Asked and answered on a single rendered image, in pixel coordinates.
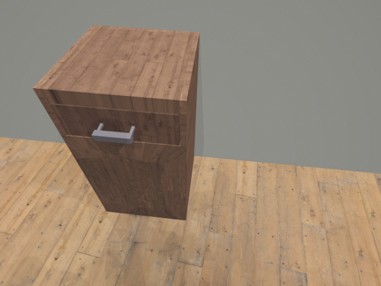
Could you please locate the handle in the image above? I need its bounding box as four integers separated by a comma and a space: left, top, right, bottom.
92, 123, 135, 144

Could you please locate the cabinet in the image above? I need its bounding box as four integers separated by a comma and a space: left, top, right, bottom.
33, 25, 199, 220

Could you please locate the drawer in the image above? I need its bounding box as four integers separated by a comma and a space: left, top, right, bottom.
50, 103, 180, 145

